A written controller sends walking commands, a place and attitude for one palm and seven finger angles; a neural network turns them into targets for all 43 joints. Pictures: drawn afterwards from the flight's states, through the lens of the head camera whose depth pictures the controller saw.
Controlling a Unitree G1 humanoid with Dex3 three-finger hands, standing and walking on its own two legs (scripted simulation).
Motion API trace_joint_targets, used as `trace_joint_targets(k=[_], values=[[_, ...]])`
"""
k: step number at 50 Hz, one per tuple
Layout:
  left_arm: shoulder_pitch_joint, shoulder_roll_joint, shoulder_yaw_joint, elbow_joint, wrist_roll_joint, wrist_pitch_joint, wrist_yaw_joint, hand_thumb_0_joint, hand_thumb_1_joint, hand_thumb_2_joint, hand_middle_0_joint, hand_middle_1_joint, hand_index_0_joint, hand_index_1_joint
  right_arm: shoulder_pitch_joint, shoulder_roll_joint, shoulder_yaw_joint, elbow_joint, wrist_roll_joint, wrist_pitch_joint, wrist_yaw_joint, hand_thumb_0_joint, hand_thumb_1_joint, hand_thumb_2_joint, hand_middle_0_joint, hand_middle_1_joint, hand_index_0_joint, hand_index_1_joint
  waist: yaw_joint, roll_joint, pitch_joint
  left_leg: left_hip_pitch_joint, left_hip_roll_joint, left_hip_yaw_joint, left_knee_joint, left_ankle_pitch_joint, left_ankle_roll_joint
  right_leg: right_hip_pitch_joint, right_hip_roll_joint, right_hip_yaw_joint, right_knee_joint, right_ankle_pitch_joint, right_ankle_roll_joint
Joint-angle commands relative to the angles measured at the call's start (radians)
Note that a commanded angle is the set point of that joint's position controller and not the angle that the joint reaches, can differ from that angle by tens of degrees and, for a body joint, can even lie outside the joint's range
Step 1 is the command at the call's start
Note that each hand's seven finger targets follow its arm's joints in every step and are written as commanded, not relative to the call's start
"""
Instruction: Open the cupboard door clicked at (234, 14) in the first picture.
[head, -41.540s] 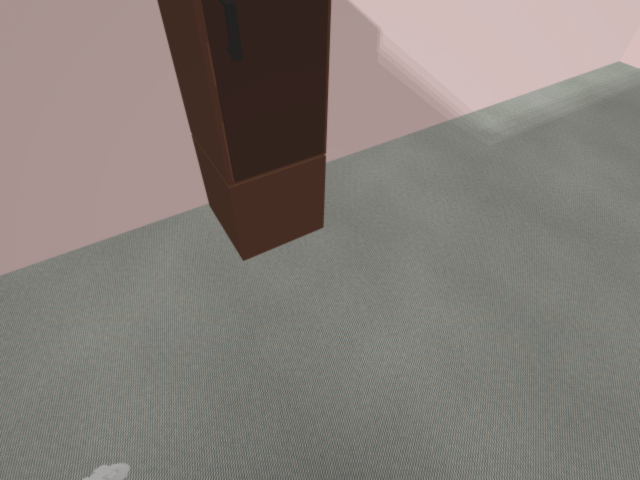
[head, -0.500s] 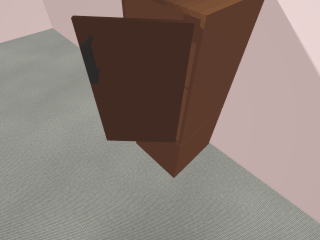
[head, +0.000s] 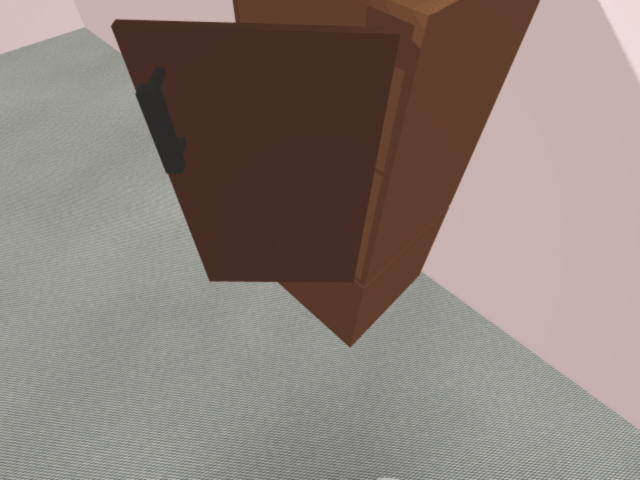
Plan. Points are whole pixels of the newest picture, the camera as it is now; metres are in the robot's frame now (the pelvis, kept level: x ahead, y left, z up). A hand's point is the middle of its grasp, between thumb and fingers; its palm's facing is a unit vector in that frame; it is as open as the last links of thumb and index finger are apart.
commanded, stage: come to a stop and stand still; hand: left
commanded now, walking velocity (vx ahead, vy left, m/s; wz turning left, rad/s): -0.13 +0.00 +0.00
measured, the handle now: (167, 122) +0.53 +0.25 +0.14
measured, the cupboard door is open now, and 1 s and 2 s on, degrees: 44 44 44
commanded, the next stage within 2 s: look again from close up in 0.72 s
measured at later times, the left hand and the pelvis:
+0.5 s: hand out of the picture +0.03 +0.19 -0.17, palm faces +0.02 -0.97 -0.23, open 7.3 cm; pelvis -0.01 +0.01 -0.01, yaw +0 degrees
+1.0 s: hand out of the picture +0.01 +0.16 -0.16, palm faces +0.00 -0.97 -0.25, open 7.3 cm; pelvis +0.00 -0.03 +0.00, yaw +0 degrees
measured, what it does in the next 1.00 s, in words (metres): steps on the spot: right foot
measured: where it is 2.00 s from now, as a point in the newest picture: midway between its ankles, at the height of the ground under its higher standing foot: outside the picture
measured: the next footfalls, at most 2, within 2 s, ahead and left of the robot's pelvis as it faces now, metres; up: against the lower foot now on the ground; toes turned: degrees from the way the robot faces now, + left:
right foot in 0.04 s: +0.07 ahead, -0.12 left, +0.00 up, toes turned -5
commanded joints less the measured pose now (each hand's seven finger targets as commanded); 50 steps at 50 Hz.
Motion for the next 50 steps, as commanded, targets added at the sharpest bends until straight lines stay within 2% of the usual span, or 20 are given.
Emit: trace_joint_targets(k=[1, 3, 4, 6, 8, 11, 13, 15, 16, 17, 18, 19, 20, 21, 24, 26, 28, 35, 42, 50], values=[[0.129, 0.067, 0.011, -0.023, 0.005, -0.027, 0.006, 0.0, 0.9, 0.9, -0.2, -0.3, -0.2, -0.3, -0.005, -0.169, -0.049, -0.046, 0.011, -0.012, -0.01, 0.0, -0.9, -0.9, 0.2, 0.3, 0.2, 0.3, 0.057, 0.08, -0.119, -0.008, 0.173, -0.095, -0.024, 0.575, 0.071, 0.197, -0.024, 0.015, -0.311, 0.366, 0.007], [0.129, 0.126, 0.017, -0.033, 0.007, -0.036, 0.016, 0.0, 0.9, 0.9, -0.2, -0.3, -0.2, -0.3, 0.038, -0.107, -0.046, -0.046, 0.014, 0.0, -0.004, 0.0, -0.9, -0.9, 0.2, 0.3, 0.2, 0.3, 0.037, -0.062, -0.153, -0.126, 0.076, -0.063, 0.032, 0.199, 0.001, 0.292, -0.186, 0.204, -0.252, 0.795, -0.073], [0.11, 0.15, 0.019, -0.035, 0.005, -0.032, 0.015, 0.0, 0.9, 0.9, -0.2, -0.3, -0.2, -0.3, 0.063, -0.083, -0.047, -0.041, 0.016, 0.009, -0.001, 0.0, -0.9, -0.9, 0.2, 0.3, 0.2, 0.3, 0.021, -0.072, -0.149, -0.136, 0.035, -0.046, 0.048, 0.043, -0.015, 0.271, -0.258, 0.216, -0.256, 0.863, -0.124], [0.082, 0.146, 0.021, -0.048, 0.007, -0.029, 0.02, 0.0, 0.9, 0.9, -0.2, -0.3, -0.2, -0.3, 0.052, -0.054, -0.045, -0.033, 0.013, 0.029, -0.002, 0.0, -0.9, -0.9, 0.2, 0.3, 0.2, 0.3, 0.022, -0.201, -0.151, -0.124, 0.026, -0.016, 0.17, -0.129, -0.032, 0.244, -0.277, 0.238, -0.32, 0.901, -0.165], [0.047, 0.134, 0.02, -0.058, 0.014, -0.023, 0.026, 0.0, 0.9, 0.9, -0.2, -0.3, -0.2, -0.3, 0.034, -0.049, -0.048, -0.039, 0.01, 0.037, -0.002, 0.0, -0.9, -0.9, 0.2, 0.3, 0.2, 0.3, 0.026, -0.219, -0.128, -0.151, 0.033, -0.03, 0.232, -0.203, -0.035, 0.221, -0.281, 0.227, -0.34, 0.883, -0.193], [-0.003, 0.144, 0.028, -0.085, 0.013, -0.014, 0.026, 0.0, 0.9, 0.9, -0.2, -0.3, -0.2, -0.3, 0.04, -0.049, -0.047, -0.037, 0.012, 0.038, 0.002, 0.0, -0.9, -0.9, 0.2, 0.3, 0.2, 0.3, 0.009, -0.145, -0.124, -0.109, 0.031, -0.02, 0.115, -0.11, -0.043, 0.189, -0.243, 0.198, -0.319, 0.789, -0.171], [-0.037, 0.139, 0.031, -0.099, 0.006, -0.007, 0.024, 0.0, 0.9, 0.9, -0.2, -0.3, -0.2, -0.3, 0.087, -0.051, -0.049, -0.019, 0.01, 0.033, 0.004, 0.0, -0.9, -0.9, 0.2, 0.3, 0.2, 0.3, -0.017, -0.082, -0.129, 0.012, 0.043, -0.013, -0.056, 0.091, -0.041, 0.118, -0.185, 0.153, -0.275, 0.592, -0.114], [-0.049, 0.084, 0.024, -0.124, -0.001, 0.004, 0.016, 0.0, 0.9, 0.9, -0.2, -0.3, -0.2, -0.3, 0.046, -0.113, -0.054, -0.041, -0.004, 0.022, 0.002, 0.0, -0.9, -0.9, 0.2, 0.3, 0.2, 0.3, 0.007, 0.135, -0.091, -0.014, 0.175, -0.145, -0.124, 0.331, 0.02, 0.055, -0.048, 0.054, -0.221, 0.296, -0.023], [-0.056, 0.071, 0.019, -0.121, 0.004, 0.01, 0.016, 0.0, 0.9, 0.9, -0.2, -0.3, -0.2, -0.3, -0.021, -0.125, -0.052, -0.06, -0.005, 0.023, 0.005, 0.0, -0.9, -0.9, 0.2, 0.3, 0.2, 0.3, 0.029, 0.199, -0.053, -0.11, 0.207, -0.157, -0.165, 0.332, 0.052, 0.103, -0.022, 0.02, -0.203, 0.17, -0.001], [-0.043, 0.066, 0.019, -0.112, 0.01, 0.013, 0.015, 0.0, 0.9, 0.9, -0.2, -0.3, -0.2, -0.3, -0.066, -0.12, -0.051, -0.073, -0.004, 0.021, 0.004, 0.0, -0.9, -0.9, 0.2, 0.3, 0.2, 0.3, 0.04, 0.233, -0.023, -0.156, 0.207, -0.155, -0.181, 0.31, 0.063, 0.133, -0.024, 0.017, -0.197, 0.133, 0.002], [-0.017, 0.067, 0.017, -0.102, 0.013, 0.012, 0.012, 0.0, 0.9, 0.9, -0.2, -0.3, -0.2, -0.3, -0.081, -0.114, -0.05, -0.082, -0.003, 0.019, 0.002, 0.0, -0.9, -0.9, 0.2, 0.3, 0.2, 0.3, 0.05, 0.183, -0.011, -0.158, 0.195, -0.144, -0.169, 0.3, 0.062, 0.144, -0.025, 0.031, -0.217, 0.153, -0.002], [0.108, 0.102, 0.002, -0.03, 0.0, 0.0, 0.049, 0.0, 0.9, 0.9, -0.2, -0.3, -0.2, -0.3, -0.154, -0.182, -0.059, -0.15, 0.017, 0.012, 0.006, 0.0, -0.9, -0.9, 0.2, 0.3, 0.2, 0.3, 0.067, 0.224, -0.046, -0.094, 0.179, -0.062, 0.069, 0.461, 0.005, 0.111, -0.107, 0.107, -0.272, 0.399, -0.031], [0.042, 0.147, 0.008, -0.078, 0.005, -0.014, 0.037, 0.0, 0.9, 0.9, -0.2, -0.3, -0.2, -0.3, -0.071, -0.109, -0.051, -0.17, 0.004, 0.018, 0.012, 0.0, -0.9, -0.9, 0.2, 0.3, 0.2, 0.3, 0.012, 0.228, -0.124, -0.088, 0.095, -0.067, 0.022, 0.168, -0.022, 0.111, -0.13, 0.155, -0.278, 0.284, -0.07], [0.009, 0.146, 0.005, -0.089, 0.001, -0.016, 0.024, 0.0, 0.9, 0.9, -0.2, -0.3, -0.2, -0.3, -0.051, -0.102, -0.044, -0.168, 0.001, 0.016, 0.014, 0.0, -0.9, -0.9, 0.2, 0.3, 0.2, 0.3, 0.006, 0.27, -0.103, -0.069, 0.095, -0.079, -0.041, 0.093, -0.014, 0.075, -0.117, 0.148, -0.288, 0.181, -0.074], [-0.014, 0.111, -0.006, -0.092, 0.009, -0.008, 0.008, 0.0, 0.9, 0.9, -0.2, -0.3, -0.2, -0.3, -0.02, -0.14, -0.042, -0.187, -0.003, 0.016, 0.019, 0.0, -0.9, -0.9, 0.2, 0.3, 0.2, 0.3, 0.004, 0.195, -0.06, -0.128, 0.153, -0.154, -0.155, 0.015, 0.027, 0.087, -0.023, 0.041, -0.255, 0.087, -0.034], [-0.002, 0.099, -0.015, -0.08, 0.009, -0.008, 0.002, 0.0, 0.9, 0.9, -0.2, -0.3, -0.2, -0.3, -0.032, -0.159, -0.042, -0.201, -0.002, 0.02, 0.02, 0.0, -0.9, -0.9, 0.2, 0.3, 0.2, 0.3, 0.01, 0.047, -0.002, -0.173, 0.135, -0.156, -0.187, -0.127, 0.031, 0.084, -0.027, 0.06, -0.297, 0.076, -0.028], [0.002, 0.098, -0.017, -0.069, 0.01, -0.01, -0.002, 0.0, 0.9, 0.9, -0.2, -0.3, -0.2, -0.3, -0.016, -0.156, -0.04, -0.195, -0.005, 0.02, 0.021, 0.0, -0.9, -0.9, 0.2, 0.3, 0.2, 0.3, 0.005, -0.005, 0.038, -0.163, 0.114, -0.143, -0.205, -0.141, 0.031, 0.054, -0.036, 0.084, -0.333, 0.046, -0.03], [0.04, 0.115, -0.018, -0.033, 0.001, -0.024, -0.004, 0.0, 0.9, 0.9, -0.2, -0.3, -0.2, -0.3, 0.028, -0.157, -0.022, -0.14, -0.003, 0.013, 0.023, 0.0, -0.9, -0.9, 0.2, 0.3, 0.2, 0.3, 0.0, -0.001, -0.003, -0.079, 0.09, -0.103, -0.192, -0.064, 0.025, 0.055, -0.063, 0.133, -0.388, 0.028, -0.03], [0.046, 0.115, -0.02, 0.011, -0.005, -0.04, -0.002, 0.0, 0.9, 0.9, -0.2, -0.3, -0.2, -0.3, 0.057, -0.134, -0.008, -0.069, -0.001, 0.001, 0.019, 0.0, -0.9, -0.9, 0.2, 0.3, 0.2, 0.3, 0.001, -0.001, -0.058, -0.014, 0.091, -0.075, -0.164, 0.083, 0.011, 0.11, -0.084, 0.134, -0.389, 0.169, -0.039], [0.042, 0.101, -0.017, 0.047, -0.005, -0.046, 0.004, 0.0, 0.9, 0.9, -0.2, -0.3, -0.2, -0.3, 0.073, -0.102, -0.002, -0.005, -0.002, 0.003, 0.013, 0.0, -0.9, -0.9, 0.2, 0.3, 0.2, 0.3, 0.006, 0.013, -0.031, -0.021, 0.091, -0.057, -0.154, 0.119, -0.006, 0.141, -0.093, 0.131, -0.393, 0.262, -0.048]])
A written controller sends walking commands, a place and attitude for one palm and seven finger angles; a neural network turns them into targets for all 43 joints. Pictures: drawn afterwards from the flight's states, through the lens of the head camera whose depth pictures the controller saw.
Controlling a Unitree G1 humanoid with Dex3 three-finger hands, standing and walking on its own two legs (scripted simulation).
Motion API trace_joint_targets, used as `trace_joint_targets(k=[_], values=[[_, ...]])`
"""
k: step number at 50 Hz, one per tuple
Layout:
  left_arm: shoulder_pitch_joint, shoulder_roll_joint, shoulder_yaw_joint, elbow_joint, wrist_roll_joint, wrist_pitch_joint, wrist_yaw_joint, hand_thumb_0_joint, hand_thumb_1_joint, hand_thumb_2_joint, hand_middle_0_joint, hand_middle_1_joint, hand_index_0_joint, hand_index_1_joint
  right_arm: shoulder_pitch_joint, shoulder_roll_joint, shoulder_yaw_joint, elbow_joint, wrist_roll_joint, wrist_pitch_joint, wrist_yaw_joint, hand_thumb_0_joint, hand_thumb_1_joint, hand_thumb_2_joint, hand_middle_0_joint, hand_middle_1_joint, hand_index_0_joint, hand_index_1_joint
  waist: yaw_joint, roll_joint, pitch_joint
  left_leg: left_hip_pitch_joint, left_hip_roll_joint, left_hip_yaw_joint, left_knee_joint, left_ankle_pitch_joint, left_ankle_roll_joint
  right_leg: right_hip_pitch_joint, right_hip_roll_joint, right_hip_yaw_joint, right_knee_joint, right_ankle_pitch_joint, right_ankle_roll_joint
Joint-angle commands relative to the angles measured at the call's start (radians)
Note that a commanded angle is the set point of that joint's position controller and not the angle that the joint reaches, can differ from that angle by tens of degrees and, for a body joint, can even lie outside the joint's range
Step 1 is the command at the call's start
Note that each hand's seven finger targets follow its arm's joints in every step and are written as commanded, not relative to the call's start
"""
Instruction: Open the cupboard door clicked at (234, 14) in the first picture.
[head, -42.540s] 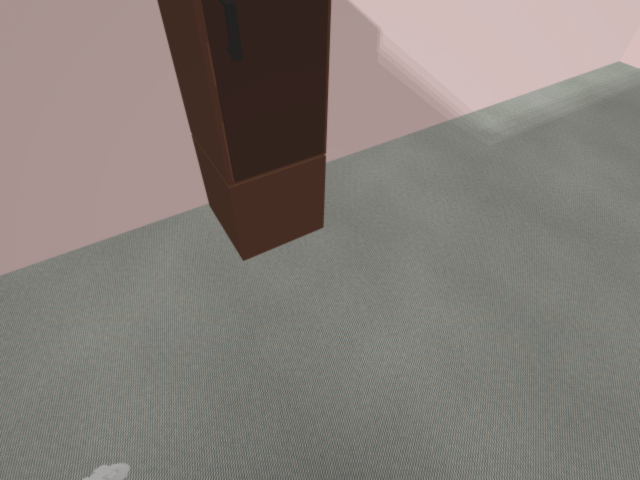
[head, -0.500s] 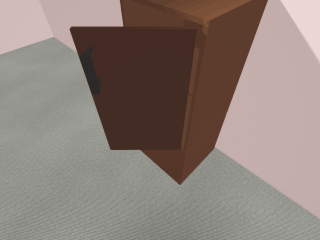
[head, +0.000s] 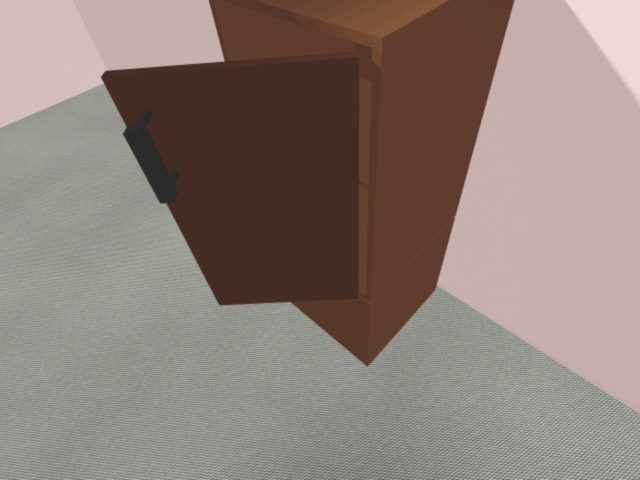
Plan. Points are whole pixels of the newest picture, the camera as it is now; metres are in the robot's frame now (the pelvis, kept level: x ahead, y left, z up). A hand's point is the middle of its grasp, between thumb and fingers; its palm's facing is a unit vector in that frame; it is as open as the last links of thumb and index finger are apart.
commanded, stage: look again from close up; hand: left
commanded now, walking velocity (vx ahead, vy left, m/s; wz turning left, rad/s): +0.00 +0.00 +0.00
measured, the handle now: (157, 156) +0.53 +0.27 +0.13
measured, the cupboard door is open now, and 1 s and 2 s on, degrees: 44 44 44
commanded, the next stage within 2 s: shuffle to correct the standing spot in 0.30 s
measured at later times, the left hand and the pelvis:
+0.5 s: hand out of the picture +0.04 +0.16 -0.17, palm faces +0.04 -0.97 -0.24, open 7.3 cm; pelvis +0.02 -0.02 +0.00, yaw +1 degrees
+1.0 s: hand out of the picture +0.01 +0.22 -0.17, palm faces +0.06 -0.98 -0.21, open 7.4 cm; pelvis -0.01 +0.03 +0.00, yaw +2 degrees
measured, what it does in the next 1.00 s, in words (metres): lifts its right foot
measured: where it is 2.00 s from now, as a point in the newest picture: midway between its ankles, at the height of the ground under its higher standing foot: outside the picture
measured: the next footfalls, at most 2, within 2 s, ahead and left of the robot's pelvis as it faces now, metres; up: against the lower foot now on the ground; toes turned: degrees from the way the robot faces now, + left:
right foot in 1.18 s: +0.02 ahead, -0.09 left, +0.00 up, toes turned -3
left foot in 1.46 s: +0.02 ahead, +0.08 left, +0.00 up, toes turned +5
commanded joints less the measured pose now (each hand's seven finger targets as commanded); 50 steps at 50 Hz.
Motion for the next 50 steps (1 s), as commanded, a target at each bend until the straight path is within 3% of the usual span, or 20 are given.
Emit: trace_joint_targets(k=[1, 8, 11, 20, 24, 26, 29, 32, 35, 36, 37, 38, 39, 40, 41, 42, 43, 44, 46, 50], values=[[0.044, 0.141, 0.024, -0.021, -0.003, -0.027, 0.005, 0.0, 0.9, 0.9, -0.2, -0.3, -0.2, -0.3, 0.064, -0.052, -0.01, -0.009, -0.002, -0.021, -0.005, 0.0, -0.9, -0.9, 0.2, 0.3, 0.2, 0.3, 0.01, -0.059, 0.01, -0.064, 0.069, -0.069, -0.067, 0.076, 0.042, 0.056, -0.108, 0.142, -0.124, 0.122, -0.02], [0.032, 0.144, 0.029, -0.017, -0.001, -0.03, 0.008, 0.0, 0.9, 0.9, -0.2, -0.3, -0.2, -0.3, 0.068, -0.037, -0.015, 0.013, -0.002, -0.017, -0.01, 0.0, -0.9, -0.9, 0.2, 0.3, 0.2, 0.3, 0.01, -0.076, 0.001, -0.053, 0.073, -0.059, -0.059, 0.09, 0.032, 0.087, -0.11, 0.137, -0.137, 0.199, -0.023], [0.025, 0.144, 0.03, -0.018, -0.002, -0.029, 0.008, 0.0, 0.9, 0.9, -0.2, -0.3, -0.2, -0.3, 0.063, -0.041, -0.017, 0.017, -0.002, -0.015, -0.012, 0.0, -0.9, -0.9, 0.2, 0.3, 0.2, 0.3, 0.008, -0.053, 0.012, -0.049, 0.075, -0.058, -0.059, 0.087, 0.029, 0.076, -0.108, 0.143, -0.145, 0.187, -0.025], [0.024, 0.147, 0.035, -0.024, 0.0, -0.029, 0.01, 0.0, 0.9, 0.9, -0.2, -0.3, -0.2, -0.3, 0.057, -0.044, -0.021, 0.019, -0.001, -0.014, -0.014, 0.0, -0.9, -0.9, 0.2, 0.3, 0.2, 0.3, 0.008, -0.072, 0.002, -0.037, 0.077, -0.053, -0.059, 0.09, 0.024, 0.095, -0.104, 0.141, -0.162, 0.205, -0.018], [0.025, 0.163, 0.046, -0.038, 0.002, -0.026, 0.018, 0.0, 0.9, 0.9, -0.2, -0.3, -0.2, -0.3, 0.053, -0.042, -0.028, 0.005, 0.003, -0.005, -0.016, 0.0, -0.9, -0.9, 0.2, 0.3, 0.2, 0.3, 0.015, -0.054, -0.014, -0.053, 0.069, -0.04, -0.031, 0.107, 0.013, 0.117, -0.142, 0.171, -0.137, 0.328, -0.029], [0.033, 0.181, 0.056, -0.044, 0.004, -0.022, 0.022, 0.0, 0.9, 0.9, -0.2, -0.3, -0.2, -0.3, 0.052, -0.043, -0.032, -0.005, 0.004, 0.005, -0.016, 0.0, -0.9, -0.9, 0.2, 0.3, 0.2, 0.3, 0.021, -0.085, -0.035, -0.073, 0.058, -0.026, 0.002, 0.066, 0.006, 0.138, -0.183, 0.202, -0.141, 0.348, -0.043], [0.032, 0.204, 0.072, -0.055, 0.009, -0.013, 0.027, 0.0, 0.9, 0.9, -0.2, -0.3, -0.2, -0.3, 0.043, -0.047, -0.043, -0.024, 0.002, 0.02, -0.015, 0.0, -0.9, -0.9, 0.2, 0.3, 0.2, 0.3, 0.025, -0.147, -0.024, -0.116, 0.042, -0.012, 0.071, -0.033, -0.002, 0.128, -0.252, 0.263, -0.171, 0.332, -0.084], [0.052, 0.213, 0.088, -0.061, 0.017, -0.008, 0.03, 0.0, 0.9, 0.9, -0.2, -0.3, -0.2, -0.3, 0.009, -0.055, -0.053, -0.05, 0.0, 0.027, -0.012, 0.0, -0.9, -0.9, 0.2, 0.3, 0.2, 0.3, 0.047, -0.19, -0.016, -0.198, 0.039, -0.03, 0.172, -0.158, -0.003, 0.139, -0.32, 0.327, -0.177, 0.363, -0.148], [0.036, 0.224, 0.105, -0.084, 0.022, 0.001, 0.031, 0.0, 0.9, 0.9, -0.2, -0.3, -0.2, -0.3, 0.011, -0.054, -0.062, -0.069, 0.0, 0.029, -0.007, 0.0, -0.9, -0.9, 0.2, 0.3, 0.2, 0.3, 0.04, -0.19, -0.023, -0.199, 0.039, -0.041, 0.191, -0.163, -0.001, 0.101, -0.346, 0.307, -0.14, 0.378, -0.163], [0.007, 0.219, 0.102, -0.091, 0.021, 0.005, 0.029, 0.0, 0.9, 0.9, -0.2, -0.3, -0.2, -0.3, 0.03, -0.04, -0.062, -0.064, 0.002, 0.026, -0.004, 0.0, -0.9, -0.9, 0.2, 0.3, 0.2, 0.3, 0.02, -0.201, -0.035, -0.13, 0.034, -0.036, 0.123, -0.108, 0.001, 0.05, -0.314, 0.262, -0.115, 0.342, -0.139], [-0.029, 0.202, 0.096, -0.103, 0.018, 0.011, 0.026, 0.0, 0.9, 0.9, -0.2, -0.3, -0.2, -0.3, 0.079, -0.025, -0.059, -0.048, 0.003, 0.018, -0.004, 0.0, -0.9, -0.9, 0.2, 0.3, 0.2, 0.3, -0.01, -0.186, -0.045, -0.016, 0.024, -0.022, 0.025, -0.005, 0.004, -0.038, -0.256, 0.2, -0.085, 0.219, -0.096], [-0.057, 0.164, 0.084, -0.121, 0.016, 0.018, 0.022, 0.0, 0.9, 0.9, -0.2, -0.3, -0.2, -0.3, 0.118, -0.028, -0.057, -0.03, 0.0, 0.007, -0.005, 0.0, -0.9, -0.9, 0.2, 0.3, 0.2, 0.3, -0.023, -0.097, -0.041, 0.056, 0.055, -0.051, -0.05, 0.051, 0.018, -0.105, -0.162, 0.128, -0.021, 0.047, -0.047], [-0.063, 0.111, 0.07, -0.136, 0.009, 0.027, 0.016, 0.0, 0.9, 0.9, -0.2, -0.3, -0.2, -0.3, 0.113, -0.07, -0.061, -0.037, -0.011, -0.004, -0.008, 0.0, -0.9, -0.9, 0.2, 0.3, 0.2, 0.3, -0.017, 0.078, -0.022, 0.008, 0.167, -0.197, -0.132, 0.065, 0.064, -0.151, -0.057, 0.044, 0.072, -0.123, 0.011], [-0.051, 0.077, 0.062, -0.139, 0.008, 0.029, 0.013, 0.0, 0.9, 0.9, -0.2, -0.3, -0.2, -0.3, 0.074, -0.105, -0.063, -0.055, -0.016, -0.005, -0.014, 0.0, -0.9, -0.9, 0.2, 0.3, 0.2, 0.3, -0.003, 0.151, 0.006, -0.063, 0.256, -0.28, -0.21, 0.037, 0.121, -0.149, -0.017, 0.007, 0.152, -0.225, 0.029], [-0.041, 0.079, 0.06, -0.124, 0.013, 0.032, 0.015, 0.0, 0.9, 0.9, -0.2, -0.3, -0.2, -0.3, 0.025, -0.097, -0.059, -0.065, -0.016, -0.007, -0.011, 0.0, -0.9, -0.9, 0.2, 0.3, 0.2, 0.3, 0.005, 0.126, 0.029, -0.148, 0.272, -0.297, -0.249, -0.079, 0.154, -0.094, -0.025, 0.041, 0.215, -0.258, 0.017], [-0.017, 0.072, 0.056, -0.108, 0.017, 0.034, 0.008, 0.0, 0.9, 0.9, -0.2, -0.3, -0.2, -0.3, -0.014, -0.095, -0.056, -0.075, -0.015, -0.013, -0.013, 0.0, -0.9, -0.9, 0.2, 0.3, 0.2, 0.3, 0.02, 0.123, 0.052, -0.185, 0.264, -0.308, -0.278, -0.184, 0.163, -0.089, -0.035, 0.055, 0.252, -0.238, 0.011], [-0.004, 0.065, 0.052, -0.098, 0.024, 0.033, -0.001, 0.0, 0.9, 0.9, -0.2, -0.3, -0.2, -0.3, -0.013, -0.082, -0.054, -0.072, -0.016, -0.016, -0.016, 0.0, -0.9, -0.9, 0.2, 0.3, 0.2, 0.3, 0.022, 0.065, 0.07, -0.183, 0.261, -0.321, -0.273, -0.208, 0.17, -0.105, -0.025, 0.054, 0.279, -0.222, 0.008], [0.015, 0.051, 0.05, -0.085, 0.024, 0.033, -0.008, 0.0, 0.9, 0.9, -0.2, -0.3, -0.2, -0.3, -0.019, -0.095, -0.055, -0.07, -0.019, -0.016, -0.018, 0.0, -0.9, -0.9, 0.2, 0.3, 0.2, 0.3, 0.022, 0.053, 0.068, -0.165, 0.266, -0.316, -0.268, -0.229, 0.176, -0.128, -0.024, 0.056, 0.309, -0.212, 0.01], [0.016, 0.05, 0.051, -0.085, 0.023, 0.031, -0.016, 0.0, 0.9, 0.9, -0.2, -0.3, -0.2, -0.3, 0.002, -0.101, -0.059, -0.064, -0.022, -0.016, -0.02, 0.0, -0.9, -0.9, 0.2, 0.3, 0.2, 0.3, 0.008, 0.045, 0.066, -0.11, 0.265, -0.301, -0.258, -0.196, 0.182, -0.182, -0.02, 0.056, 0.359, -0.207, 0.014], [-0.03, 0.053, 0.056, -0.117, 0.021, 0.031, -0.023, 0.0, 0.9, 0.9, -0.2, -0.3, -0.2, -0.3, 0.066, -0.108, -0.066, -0.042, -0.025, -0.017, -0.028, 0.0, -0.9, -0.9, 0.2, 0.3, 0.2, 0.3, -0.028, 0.04, 0.057, -0.021, 0.285, -0.281, -0.202, 0.051, 0.2, -0.234, -0.022, 0.054, 0.358, -0.235, 0.021]])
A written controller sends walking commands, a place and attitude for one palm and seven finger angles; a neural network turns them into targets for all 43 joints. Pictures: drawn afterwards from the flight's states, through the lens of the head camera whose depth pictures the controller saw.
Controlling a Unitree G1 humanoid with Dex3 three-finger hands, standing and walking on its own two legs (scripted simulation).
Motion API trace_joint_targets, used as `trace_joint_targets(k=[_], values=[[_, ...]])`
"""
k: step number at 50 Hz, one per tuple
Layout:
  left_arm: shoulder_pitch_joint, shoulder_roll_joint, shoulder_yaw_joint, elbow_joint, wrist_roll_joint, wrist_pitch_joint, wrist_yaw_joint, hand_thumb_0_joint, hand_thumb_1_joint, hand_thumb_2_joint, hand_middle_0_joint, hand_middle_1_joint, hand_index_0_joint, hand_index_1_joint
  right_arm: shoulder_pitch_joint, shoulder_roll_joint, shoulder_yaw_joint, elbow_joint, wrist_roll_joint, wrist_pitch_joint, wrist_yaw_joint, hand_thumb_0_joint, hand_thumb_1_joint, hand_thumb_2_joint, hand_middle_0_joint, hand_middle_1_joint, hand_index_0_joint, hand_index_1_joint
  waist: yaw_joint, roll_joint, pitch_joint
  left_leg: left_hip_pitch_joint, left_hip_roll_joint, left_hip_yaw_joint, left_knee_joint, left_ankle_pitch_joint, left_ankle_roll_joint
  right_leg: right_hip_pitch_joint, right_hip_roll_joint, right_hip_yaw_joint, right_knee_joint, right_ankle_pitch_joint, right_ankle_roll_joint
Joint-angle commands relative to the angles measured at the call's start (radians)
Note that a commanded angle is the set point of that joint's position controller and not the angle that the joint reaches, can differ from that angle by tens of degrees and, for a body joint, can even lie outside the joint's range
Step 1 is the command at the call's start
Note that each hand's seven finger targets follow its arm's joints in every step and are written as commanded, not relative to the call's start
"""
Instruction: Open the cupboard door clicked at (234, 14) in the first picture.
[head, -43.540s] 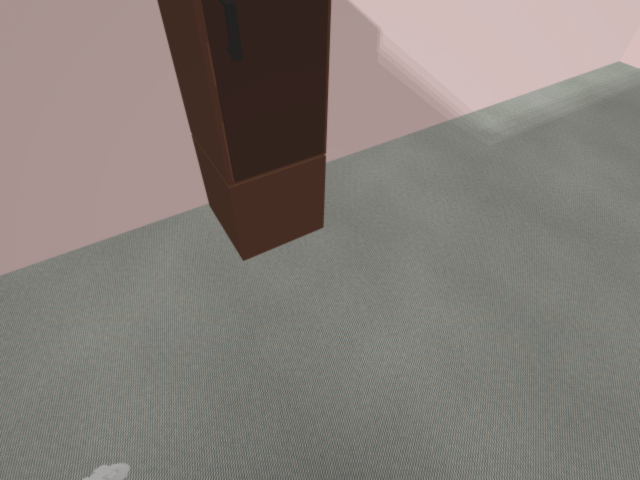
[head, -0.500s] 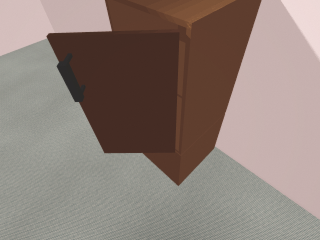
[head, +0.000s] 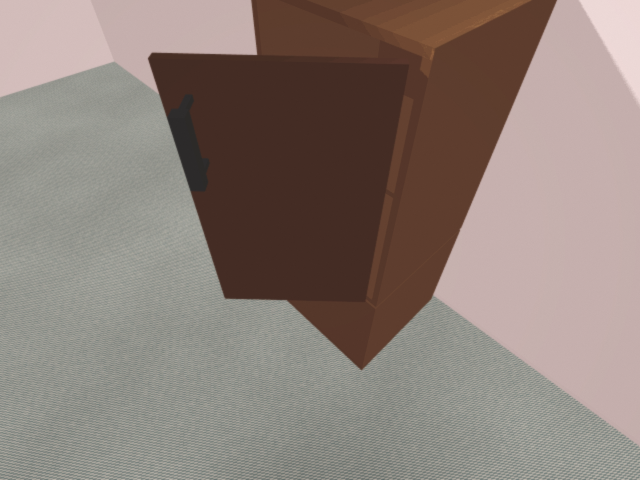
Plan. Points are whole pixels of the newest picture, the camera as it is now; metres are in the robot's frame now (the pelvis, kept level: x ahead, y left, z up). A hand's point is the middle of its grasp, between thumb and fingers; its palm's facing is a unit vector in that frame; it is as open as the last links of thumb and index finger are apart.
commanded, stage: come to a stop and stand still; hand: left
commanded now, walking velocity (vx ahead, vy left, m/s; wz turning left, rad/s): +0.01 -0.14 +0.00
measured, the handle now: (193, 144) +0.54 +0.22 +0.13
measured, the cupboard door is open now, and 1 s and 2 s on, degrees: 44 44 44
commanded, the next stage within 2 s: look again from close up in 0.74 s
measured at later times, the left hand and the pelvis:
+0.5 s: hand out of the picture +0.05 +0.11 -0.18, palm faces +0.01 -0.97 -0.24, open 7.3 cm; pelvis +0.02 -0.07 -0.01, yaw -1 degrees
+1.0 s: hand out of the picture +0.01 +0.10 -0.18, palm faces +0.00 -0.98 -0.20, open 7.4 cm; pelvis +0.03 -0.07 +0.00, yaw -2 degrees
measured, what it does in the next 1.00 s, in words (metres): steps on the spot: right foot, then left foot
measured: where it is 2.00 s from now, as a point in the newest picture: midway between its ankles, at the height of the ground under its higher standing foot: outside the picture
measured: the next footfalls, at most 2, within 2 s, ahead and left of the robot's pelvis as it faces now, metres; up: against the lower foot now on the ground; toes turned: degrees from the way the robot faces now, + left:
right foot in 0.18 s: +0.02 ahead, -0.12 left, +0.00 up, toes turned -5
left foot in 0.46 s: +0.03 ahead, +0.05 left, +0.00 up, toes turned +3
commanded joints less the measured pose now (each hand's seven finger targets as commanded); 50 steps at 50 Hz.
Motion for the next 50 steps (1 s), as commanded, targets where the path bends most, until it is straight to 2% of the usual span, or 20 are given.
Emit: trace_joint_targets(k=[1, 5, 7, 8, 9, 10, 11, 12, 13, 16, 17, 20, 21, 23, 24, 25, 26, 33, 39, 50], values=[[-0.02, 0.016, 0.0, -0.073, -0.002, -0.019, -0.009, 0.0, 0.9, 0.9, -0.2, -0.3, -0.2, -0.3, 0.097, -0.176, -0.04, -0.019, -0.005, -0.021, -0.014, 0.0, -0.9, -0.9, 0.2, 0.3, 0.2, 0.3, -0.032, 0.117, 0.066, 0.069, 0.31, -0.287, -0.186, 0.06, 0.155, -0.146, -0.013, 0.01, 0.012, -0.038, 0.004], [0.005, 0.002, 0.001, -0.074, -0.011, -0.032, -0.007, 0.0, 0.9, 0.9, -0.2, -0.3, -0.2, -0.3, 0.096, -0.186, -0.048, -0.012, -0.004, -0.017, -0.014, 0.0, -0.9, -0.9, 0.2, 0.3, 0.2, 0.3, -0.022, 0.164, -0.012, 0.091, 0.283, -0.222, -0.085, 0.273, 0.137, -0.017, 0.008, -0.014, -0.202, -0.016, 0.001], [0.073, 0.012, 0.003, -0.045, -0.011, -0.043, -0.003, 0.0, 0.9, 0.9, -0.2, -0.3, -0.2, -0.3, 0.075, -0.172, -0.048, -0.011, 0.007, -0.014, -0.01, 0.0, -0.9, -0.9, 0.2, 0.3, 0.2, 0.3, 0.013, 0.12, -0.049, 0.02, 0.22, -0.16, -0.002, 0.196, 0.081, 0.148, 0.013, -0.019, -0.413, 0.182, 0.002], [0.107, 0.051, 0.007, -0.033, -0.006, -0.051, 0.005, 0.0, 0.9, 0.9, -0.2, -0.3, -0.2, -0.3, 0.071, -0.133, -0.041, -0.011, 0.016, -0.016, -0.005, 0.0, -0.9, -0.9, 0.2, 0.3, 0.2, 0.3, 0.026, 0.016, -0.062, -0.08, 0.167, -0.098, 0.073, 0.094, 0.032, 0.279, -0.053, 0.072, -0.484, 0.287, -0.011], [0.187, 0.106, 0.002, -0.002, 0.003, -0.053, 0.044, 0.0, 0.9, 0.9, -0.2, -0.3, -0.2, -0.3, -0.077, -0.172, -0.049, -0.077, 0.039, -0.02, 0.007, 0.0, -0.9, -0.9, 0.2, 0.3, 0.2, 0.3, 0.075, -0.22, -0.015, -0.129, 0.104, -0.028, 0.246, -0.076, -0.026, 0.182, -0.125, 0.176, -0.53, 0.604, 0.008], [0.097, 0.116, -0.023, -0.056, -0.007, -0.067, 0.04, 0.0, 0.9, 0.9, -0.2, -0.3, -0.2, -0.3, -0.053, -0.11, -0.035, -0.117, 0.023, 0.004, 0.025, 0.0, -0.9, -0.9, 0.2, 0.3, 0.2, 0.3, 0.016, -0.198, 0.009, -0.183, 0.064, -0.045, 0.374, -0.252, -0.029, 0.102, -0.194, 0.204, -0.591, 0.308, -0.034], [0.061, 0.104, -0.019, -0.085, -0.007, -0.074, 0.038, 0.0, 0.9, 0.9, -0.2, -0.3, -0.2, -0.3, -0.014, -0.101, -0.034, -0.099, 0.018, 0.007, 0.034, 0.0, -0.9, -0.9, 0.2, 0.3, 0.2, 0.3, -0.008, -0.079, 0.002, -0.187, 0.052, -0.048, 0.44, -0.214, -0.026, 0.097, -0.188, 0.22, -0.595, 0.25, -0.102], [0.055, 0.105, -0.006, -0.097, -0.008, -0.085, 0.044, 0.0, 0.9, 0.9, -0.2, -0.3, -0.2, -0.3, 0.01, -0.099, -0.032, -0.082, 0.016, 0.009, 0.036, 0.0, -0.9, -0.9, 0.2, 0.3, 0.2, 0.3, -0.021, -0.085, -0.019, -0.209, 0.06, -0.067, 0.486, -0.194, -0.017, 0.127, -0.179, 0.223, -0.572, 0.373, -0.131], [0.054, 0.101, -0.006, -0.09, -0.011, -0.098, 0.048, 0.0, 0.9, 0.9, -0.2, -0.3, -0.2, -0.3, 0.018, -0.087, -0.03, -0.079, 0.012, 0.01, 0.035, 0.0, -0.9, -0.9, 0.2, 0.3, 0.2, 0.3, -0.025, 0.008, -0.061, -0.215, 0.059, -0.065, 0.505, -0.187, -0.013, 0.204, -0.19, 0.209, -0.516, 0.57, -0.15], [0.078, 0.094, -0.009, -0.085, -0.004, -0.103, 0.05, 0.0, 0.9, 0.9, -0.2, -0.3, -0.2, -0.3, -0.015, -0.066, -0.015, -0.101, 0.024, 0.0, 0.025, 0.0, -0.9, -0.9, 0.2, 0.3, 0.2, 0.3, -0.007, -0.045, -0.059, -0.214, 0.054, -0.064, 0.406, -0.241, -0.017, 0.27, -0.2, 0.186, -0.459, 0.907, -0.18], [0.081, 0.093, -0.012, -0.082, -0.004, -0.1, 0.049, 0.0, 0.9, 0.9, -0.2, -0.3, -0.2, -0.3, -0.021, -0.062, -0.012, -0.099, 0.027, -0.003, 0.02, 0.0, -0.9, -0.9, 0.2, 0.3, 0.2, 0.3, 0.0, -0.063, -0.059, -0.177, 0.045, -0.061, 0.348, -0.234, -0.018, 0.266, -0.191, 0.176, -0.45, 0.932, -0.177], [0.075, 0.094, -0.019, -0.075, -0.013, -0.089, 0.045, 0.0, 0.9, 0.9, -0.2, -0.3, -0.2, -0.3, 0.038, -0.062, -0.005, -0.065, 0.028, -0.007, 0.01, 0.0, -0.9, -0.9, 0.2, 0.3, 0.2, 0.3, -0.019, -0.055, -0.05, -0.028, 0.018, -0.053, 0.139, -0.108, -0.015, 0.209, -0.133, 0.141, -0.426, 0.782, -0.126], [0.068, 0.088, -0.022, -0.073, -0.018, -0.084, 0.044, 0.0, 0.9, 0.9, -0.2, -0.3, -0.2, -0.3, 0.058, -0.075, -0.006, -0.051, 0.027, -0.008, 0.008, 0.0, -0.9, -0.9, 0.2, 0.3, 0.2, 0.3, -0.03, -0.038, -0.023, 0.023, 0.033, -0.065, 0.062, -0.049, -0.009, 0.16, -0.119, 0.144, -0.426, 0.656, -0.101], [0.085, 0.059, -0.028, -0.069, -0.019, -0.08, 0.043, 0.0, 0.9, 0.9, -0.2, -0.3, -0.2, -0.3, 0.057, -0.112, -0.009, -0.045, 0.023, -0.017, 0.005, 0.0, -0.9, -0.9, 0.2, 0.3, 0.2, 0.3, -0.014, 0.054, 0.009, 0.057, 0.122, -0.137, 0.022, 0.139, 0.028, 0.109, -0.067, 0.119, -0.42, 0.508, -0.044], [0.099, 0.059, -0.026, -0.071, -0.019, -0.077, 0.045, 0.0, 0.9, 0.9, -0.2, -0.3, -0.2, -0.3, 0.032, -0.127, -0.007, -0.049, 0.021, -0.012, 0.0, 0.0, -0.9, -0.9, 0.2, 0.3, 0.2, 0.3, 0.001, 0.069, 0.033, 0.036, 0.133, -0.131, 0.053, 0.143, 0.04, 0.103, -0.059, 0.131, -0.447, 0.482, -0.015], [0.093, 0.074, -0.023, -0.065, -0.018, -0.077, 0.045, 0.0, 0.9, 0.9, -0.2, -0.3, -0.2, -0.3, 0.026, -0.118, -0.003, -0.043, 0.021, -0.011, -0.004, 0.0, -0.9, -0.9, 0.2, 0.3, 0.2, 0.3, -0.005, 0.079, 0.035, 0.019, 0.122, -0.13, 0.062, 0.144, 0.035, 0.128, -0.064, 0.139, -0.448, 0.512, -0.007], [0.091, 0.087, -0.021, -0.057, -0.018, -0.075, 0.044, 0.0, 0.9, 0.9, -0.2, -0.3, -0.2, -0.3, 0.015, -0.111, 0.001, -0.037, 0.021, -0.01, -0.005, 0.0, -0.9, -0.9, 0.2, 0.3, 0.2, 0.3, -0.002, 0.094, 0.041, 0.008, 0.113, -0.126, 0.052, 0.143, 0.029, 0.15, -0.071, 0.141, -0.443, 0.542, -0.01], [0.125, 0.104, -0.023, -0.038, -0.016, -0.079, 0.045, 0.0, 0.9, 0.9, -0.2, -0.3, -0.2, -0.3, 0.003, -0.11, 0.007, -0.031, 0.028, -0.005, -0.008, 0.0, -0.9, -0.9, 0.2, 0.3, 0.2, 0.3, 0.001, -0.045, 0.049, -0.029, 0.084, -0.088, 0.032, -0.004, 0.006, 0.227, -0.101, 0.181, -0.506, 0.622, 0.01], [0.129, 0.101, -0.026, -0.026, -0.021, -0.08, 0.043, 0.0, 0.9, 0.9, -0.2, -0.3, -0.2, -0.3, 0.018, -0.122, 0.013, -0.002, 0.026, -0.012, -0.008, 0.0, -0.9, -0.9, 0.2, 0.3, 0.2, 0.3, 0.003, 0.018, 0.025, 0.007, 0.09, -0.1, 0.003, 0.054, 0.007, 0.24, -0.092, 0.164, -0.495, 0.632, 0.005], [0.157, 0.077, -0.035, 0.012, -0.023, -0.077, 0.042, 0.0, 0.9, 0.9, -0.2, -0.3, -0.2, -0.3, 0.06, -0.106, 0.022, 0.049, 0.027, -0.018, -0.012, 0.0, -0.9, -0.9, 0.2, 0.3, 0.2, 0.3, 0.011, 0.017, 0.035, 0.006, 0.103, -0.111, -0.022, 0.067, 0.014, 0.236, -0.087, 0.143, -0.482, 0.556, -0.017]])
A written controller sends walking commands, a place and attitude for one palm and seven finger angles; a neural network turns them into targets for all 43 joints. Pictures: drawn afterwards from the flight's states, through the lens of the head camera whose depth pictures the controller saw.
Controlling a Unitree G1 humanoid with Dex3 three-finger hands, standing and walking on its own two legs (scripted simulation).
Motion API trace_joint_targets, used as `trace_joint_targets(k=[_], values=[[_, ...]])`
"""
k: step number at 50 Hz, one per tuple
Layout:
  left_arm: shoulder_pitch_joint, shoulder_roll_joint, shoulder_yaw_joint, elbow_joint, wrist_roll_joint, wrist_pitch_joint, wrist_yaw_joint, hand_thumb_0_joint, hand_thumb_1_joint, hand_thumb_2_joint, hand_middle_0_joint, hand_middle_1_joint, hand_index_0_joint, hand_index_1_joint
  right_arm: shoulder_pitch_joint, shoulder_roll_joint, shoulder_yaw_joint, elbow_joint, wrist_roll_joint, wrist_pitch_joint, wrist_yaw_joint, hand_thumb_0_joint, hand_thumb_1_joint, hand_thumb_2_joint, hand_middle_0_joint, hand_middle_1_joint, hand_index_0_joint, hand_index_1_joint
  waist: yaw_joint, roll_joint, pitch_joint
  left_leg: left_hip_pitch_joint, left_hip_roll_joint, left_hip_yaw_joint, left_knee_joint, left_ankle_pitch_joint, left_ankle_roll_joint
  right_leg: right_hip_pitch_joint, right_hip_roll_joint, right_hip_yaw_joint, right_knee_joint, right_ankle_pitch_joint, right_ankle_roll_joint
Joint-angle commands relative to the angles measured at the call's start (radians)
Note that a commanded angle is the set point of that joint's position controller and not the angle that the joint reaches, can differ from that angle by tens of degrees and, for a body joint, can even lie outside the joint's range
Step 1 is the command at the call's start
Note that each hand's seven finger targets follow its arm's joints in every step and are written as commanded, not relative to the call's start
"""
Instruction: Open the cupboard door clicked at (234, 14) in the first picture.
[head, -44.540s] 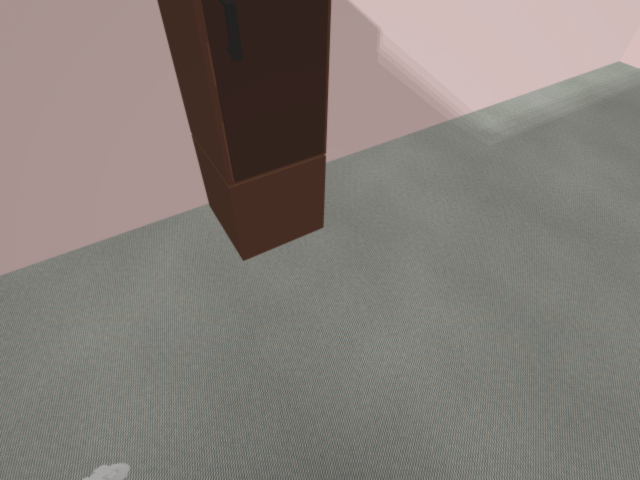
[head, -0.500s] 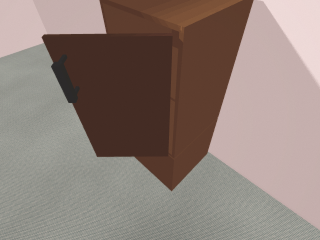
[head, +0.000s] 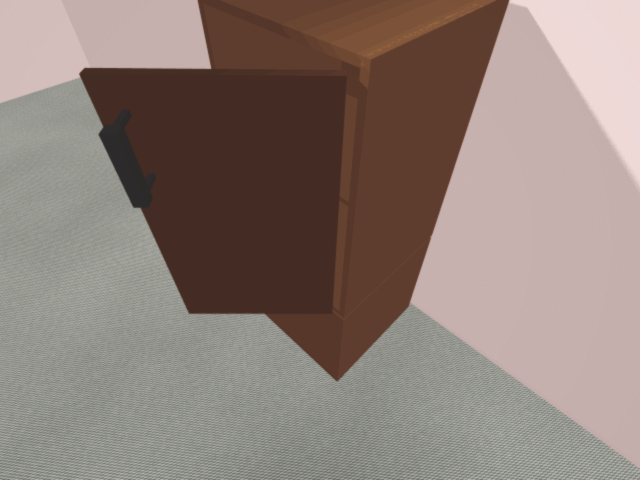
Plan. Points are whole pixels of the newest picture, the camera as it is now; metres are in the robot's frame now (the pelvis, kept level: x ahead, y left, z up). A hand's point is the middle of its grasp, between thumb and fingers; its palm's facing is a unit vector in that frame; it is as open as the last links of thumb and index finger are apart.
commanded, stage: look again from close up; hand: left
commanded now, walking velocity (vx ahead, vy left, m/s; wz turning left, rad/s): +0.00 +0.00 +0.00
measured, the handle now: (133, 159) +0.51 +0.31 +0.13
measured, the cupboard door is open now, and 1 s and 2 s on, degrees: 44 44 44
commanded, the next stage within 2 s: shuffle to correct the standing spot in 0.30 s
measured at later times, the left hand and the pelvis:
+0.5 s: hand out of the picture -0.01 +0.18 -0.18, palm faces +0.04 -0.98 -0.18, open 7.4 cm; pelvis +0.00 +0.02 +0.00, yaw +0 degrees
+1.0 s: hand out of the picture -0.04 +0.31 -0.18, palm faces +0.08 -0.98 -0.20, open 7.4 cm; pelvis -0.04 +0.11 +0.00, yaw +2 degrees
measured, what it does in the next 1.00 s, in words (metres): steps to the left: left foot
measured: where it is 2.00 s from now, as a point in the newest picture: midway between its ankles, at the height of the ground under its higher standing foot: outside the picture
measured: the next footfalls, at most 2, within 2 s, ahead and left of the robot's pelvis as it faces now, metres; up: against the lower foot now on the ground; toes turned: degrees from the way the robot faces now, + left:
left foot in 0.84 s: +0.02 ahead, +0.19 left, +0.00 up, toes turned +5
right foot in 1.24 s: -0.01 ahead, -0.02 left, +0.00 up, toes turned -1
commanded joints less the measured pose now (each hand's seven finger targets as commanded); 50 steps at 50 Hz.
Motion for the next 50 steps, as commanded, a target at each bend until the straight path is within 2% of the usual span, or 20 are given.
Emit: trace_joint_targets(k=[1, 9, 20, 21, 23, 26, 28, 31, 33, 36, 38, 39, 40, 41, 42, 43, 44, 45, 48, 50], values=[[0.068, 0.103, 0.014, -0.022, 0.0, -0.019, 0.007, 0.0, 0.9, 0.9, -0.2, -0.3, -0.2, -0.3, 0.055, -0.076, -0.01, -0.018, -0.003, -0.022, -0.004, 0.0, -0.9, -0.9, 0.2, 0.3, 0.2, 0.3, 0.005, 0.002, 0.043, -0.058, 0.092, -0.089, -0.058, 0.153, 0.032, 0.0, -0.201, 0.175, -0.055, 0.394, 0.057], [0.066, 0.086, 0.008, -0.014, 0.002, -0.015, 0.006, 0.0, 0.9, 0.9, -0.2, -0.3, -0.2, -0.3, 0.075, -0.065, -0.009, 0.0, -0.003, -0.025, -0.004, 0.0, -0.9, -0.9, 0.2, 0.3, 0.2, 0.3, 0.007, -0.008, 0.079, -0.07, 0.1, -0.106, -0.082, 0.146, 0.042, -0.04, -0.191, 0.167, -0.047, 0.275, 0.037], [0.07, 0.08, 0.009, -0.014, 0.004, -0.015, 0.005, 0.0, 0.9, 0.9, -0.2, -0.3, -0.2, -0.3, 0.072, -0.062, -0.014, -0.004, -0.004, -0.031, -0.006, 0.0, -0.9, -0.9, 0.2, 0.3, 0.2, 0.3, 0.007, 0.006, 0.068, -0.054, 0.1, -0.115, -0.081, 0.181, 0.05, -0.055, -0.193, 0.167, -0.032, 0.273, 0.031], [0.06, 0.101, 0.015, -0.02, 0.005, -0.019, 0.005, 0.0, 0.9, 0.9, -0.2, -0.3, -0.2, -0.3, 0.062, -0.082, -0.018, -0.011, -0.002, -0.032, -0.006, 0.0, -0.9, -0.9, 0.2, 0.3, 0.2, 0.3, 0.01, 0.003, 0.067, -0.067, 0.095, -0.119, -0.073, 0.215, 0.051, -0.039, -0.205, 0.172, -0.032, 0.334, 0.03], [0.069, 0.099, 0.022, -0.027, 0.006, -0.014, 0.012, 0.0, 0.9, 0.9, -0.2, -0.3, -0.2, -0.3, 0.057, -0.059, -0.017, -0.023, 0.0, -0.023, -0.006, 0.0, -0.9, -0.9, 0.2, 0.3, 0.2, 0.3, 0.015, -0.005, 0.056, -0.091, 0.088, -0.106, -0.051, 0.242, 0.038, -0.015, -0.238, 0.183, -0.002, 0.448, 0.028], [0.087, 0.139, 0.044, -0.038, 0.007, -0.007, 0.02, 0.0, 0.9, 0.9, -0.2, -0.3, -0.2, -0.3, 0.043, -0.072, -0.029, -0.054, -0.001, -0.007, -0.004, 0.0, -0.9, -0.9, 0.2, 0.3, 0.2, 0.3, 0.025, -0.035, 0.005, -0.145, 0.06, -0.073, 0.034, 0.198, 0.02, 0.041, -0.316, 0.227, 0.037, 0.578, -0.002], [0.1, 0.162, 0.058, -0.046, 0.012, -0.002, 0.023, 0.0, 0.9, 0.9, -0.2, -0.3, -0.2, -0.3, 0.027, -0.065, -0.037, -0.077, -0.002, 0.004, -0.001, 0.0, -0.9, -0.9, 0.2, 0.3, 0.2, 0.3, 0.033, -0.098, -0.006, -0.201, 0.025, -0.046, 0.117, 0.078, 0.004, 0.07, -0.385, 0.283, 0.021, 0.636, -0.042], [0.119, 0.175, 0.073, -0.061, 0.022, 0.003, 0.03, 0.0, 0.9, 0.9, -0.2, -0.3, -0.2, -0.3, -0.054, -0.072, -0.051, -0.128, -0.006, 0.017, 0.004, 0.0, -0.9, -0.9, 0.2, 0.3, 0.2, 0.3, 0.068, -0.128, 0.034, -0.351, 0.012, -0.072, 0.355, -0.221, -0.011, 0.077, -0.498, 0.384, -0.024, 0.741, -0.162], [0.105, 0.184, 0.086, -0.079, 0.028, 0.004, 0.032, 0.0, 0.9, 0.9, -0.2, -0.3, -0.2, -0.3, -0.092, -0.077, -0.061, -0.157, -0.005, 0.022, 0.011, 0.0, -0.9, -0.9, 0.2, 0.3, 0.2, 0.3, 0.069, -0.1, 0.045, -0.402, 0.025, -0.111, 0.473, -0.254, -0.017, 0.055, -0.515, 0.388, -0.035, 0.723, -0.184], [0.024, 0.198, 0.083, -0.118, 0.031, 0.006, 0.019, 0.0, 0.9, 0.9, -0.2, -0.3, -0.2, -0.3, -0.093, -0.05, -0.063, -0.175, 0.002, 0.022, 0.029, 0.0, -0.9, -0.9, 0.2, 0.3, 0.2, 0.3, 0.036, -0.107, 0.021, -0.298, 0.022, -0.092, 0.374, -0.163, -0.025, -0.046, -0.419, 0.243, -0.019, 0.616, -0.117], [-0.02, 0.189, 0.077, -0.126, 0.031, 0.009, 0.01, 0.0, 0.9, 0.9, -0.2, -0.3, -0.2, -0.3, -0.038, -0.025, -0.061, -0.157, 0.005, 0.01, 0.034, 0.0, -0.9, -0.9, 0.2, 0.3, 0.2, 0.3, 0.004, -0.162, 0.008, -0.128, -0.015, -0.029, 0.2, -0.015, -0.024, -0.156, -0.333, 0.165, -0.006, 0.362, -0.05], [-0.027, 0.183, 0.073, -0.122, 0.025, 0.014, 0.005, 0.0, 0.9, 0.9, -0.2, -0.3, -0.2, -0.3, 0.0, -0.032, -0.056, -0.14, 0.001, 0.004, 0.034, 0.0, -0.9, -0.9, 0.2, 0.3, 0.2, 0.3, -0.011, -0.138, 0.001, -0.01, -0.029, -0.003, 0.104, 0.086, -0.024, -0.234, -0.289, 0.136, 0.009, 0.196, -0.012], [-0.029, 0.166, 0.066, -0.121, 0.023, 0.02, 0.0, 0.0, 0.9, 0.9, -0.2, -0.3, -0.2, -0.3, 0.035, -0.053, -0.057, -0.124, -0.002, -0.006, 0.032, 0.0, -0.9, -0.9, 0.2, 0.3, 0.2, 0.3, -0.028, -0.087, 0.007, 0.068, -0.009, -0.023, 0.032, 0.104, -0.02, -0.295, -0.238, 0.108, 0.052, 0.018, 0.024], [-0.023, 0.13, 0.058, -0.128, 0.019, 0.026, -0.006, 0.0, 0.9, 0.9, -0.2, -0.3, -0.2, -0.3, 0.075, -0.124, -0.07, -0.115, -0.011, -0.015, 0.029, 0.0, -0.9, -0.9, 0.2, 0.3, 0.2, 0.3, -0.036, 0.089, 0.01, 0.069, 0.096, -0.168, -0.045, 0.038, 0.011, -0.338, -0.165, 0.058, 0.171, -0.134, 0.065], [-0.006, 0.088, 0.051, -0.142, 0.015, 0.031, -0.01, 0.0, 0.9, 0.9, -0.2, -0.3, -0.2, -0.3, 0.092, -0.198, -0.082, -0.125, -0.021, -0.02, 0.025, 0.0, -0.9, -0.9, 0.2, 0.3, 0.2, 0.3, -0.037, 0.292, 0.026, -0.022, 0.273, -0.435, -0.21, -0.099, 0.101, -0.378, -0.092, -0.013, 0.326, -0.3, 0.104], [-0.015, 0.09, 0.05, -0.161, 0.023, 0.034, -0.013, 0.0, 0.9, 0.9, -0.2, -0.3, -0.2, -0.3, 0.093, -0.221, -0.089, -0.143, -0.024, -0.013, 0.023, 0.0, -0.9, -0.9, 0.2, 0.3, 0.2, 0.3, -0.05, 0.242, 0.076, -0.132, 0.357, -0.558, -0.293, -0.25, 0.183, -0.381, -0.089, 0.028, 0.464, -0.324, 0.089], [-0.023, 0.088, 0.054, -0.16, 0.026, 0.034, -0.017, 0.0, 0.9, 0.9, -0.2, -0.3, -0.2, -0.3, 0.051, -0.222, -0.089, -0.158, -0.032, -0.008, 0.025, 0.0, -0.9, -0.9, 0.2, 0.3, 0.2, 0.3, -0.035, 0.172, 0.103, -0.224, 0.359, -0.539, -0.317, -0.391, 0.196, -0.368, -0.114, 0.054, 0.53, -0.278, 0.069], [-0.029, 0.084, 0.055, -0.141, 0.032, 0.04, -0.022, 0.0, 0.9, 0.9, -0.2, -0.3, -0.2, -0.3, 0.012, -0.206, -0.086, -0.162, -0.034, -0.009, 0.021, 0.0, -0.9, -0.9, 0.2, 0.3, 0.2, 0.3, -0.026, 0.179, 0.113, -0.249, 0.324, -0.534, -0.326, -0.405, 0.183, -0.375, -0.116, 0.067, 0.597, -0.233, 0.065], [0.03, 0.092, 0.062, -0.12, 0.033, 0.043, -0.044, 0.0, 0.9, 0.9, -0.2, -0.3, -0.2, -0.3, -0.053, -0.173, -0.078, -0.182, -0.03, -0.016, 0.01, 0.0, -0.9, -0.9, 0.2, 0.3, 0.2, 0.3, 0.013, 0.124, 0.099, -0.275, 0.275, -0.387, -0.296, -0.271, 0.153, -0.356, -0.123, 0.075, 0.642, -0.113, 0.078], [0.034, 0.089, 0.063, -0.13, 0.034, 0.05, -0.052, 0.0, 0.9, 0.9, -0.2, -0.3, -0.2, -0.3, -0.033, -0.181, -0.086, -0.182, -0.031, -0.02, 0.005, 0.0, -0.9, -0.9, 0.2, 0.3, 0.2, 0.3, 0.005, 0.118, 0.052, -0.21, 0.253, -0.315, -0.274, -0.175, 0.141, -0.367, -0.117, 0.063, 0.608, -0.079, 0.093]])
